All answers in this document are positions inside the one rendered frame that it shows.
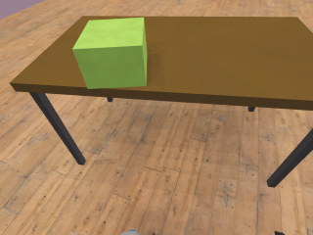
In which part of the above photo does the table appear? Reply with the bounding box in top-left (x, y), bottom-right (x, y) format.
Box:
top-left (10, 16), bottom-right (313, 188)

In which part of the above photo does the carton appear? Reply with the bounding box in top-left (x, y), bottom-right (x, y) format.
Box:
top-left (72, 17), bottom-right (148, 89)

